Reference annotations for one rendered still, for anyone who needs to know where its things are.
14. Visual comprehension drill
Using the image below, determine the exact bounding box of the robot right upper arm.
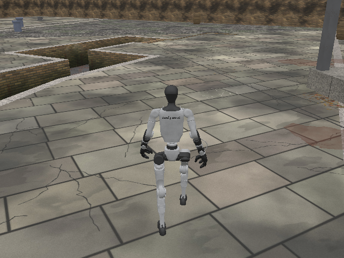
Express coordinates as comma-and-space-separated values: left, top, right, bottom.
183, 108, 198, 139

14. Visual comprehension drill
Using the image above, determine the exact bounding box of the robot head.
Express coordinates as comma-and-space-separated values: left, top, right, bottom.
162, 85, 180, 111

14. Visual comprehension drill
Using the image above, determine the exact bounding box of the robot left hand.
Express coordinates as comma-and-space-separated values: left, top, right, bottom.
140, 147, 153, 159

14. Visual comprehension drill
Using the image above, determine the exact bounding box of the robot left upper arm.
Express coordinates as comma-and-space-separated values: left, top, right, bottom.
145, 109, 160, 138

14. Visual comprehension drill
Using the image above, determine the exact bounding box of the robot left forearm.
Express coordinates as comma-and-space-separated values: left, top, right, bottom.
141, 129, 151, 149

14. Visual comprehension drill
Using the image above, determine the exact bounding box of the robot right forearm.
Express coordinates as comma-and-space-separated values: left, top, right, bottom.
193, 130, 205, 156

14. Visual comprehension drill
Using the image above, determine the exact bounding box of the robot right hand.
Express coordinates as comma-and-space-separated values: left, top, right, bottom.
195, 154, 207, 168

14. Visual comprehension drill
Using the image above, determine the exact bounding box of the left robot thigh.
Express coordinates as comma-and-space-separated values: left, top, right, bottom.
154, 151, 166, 198

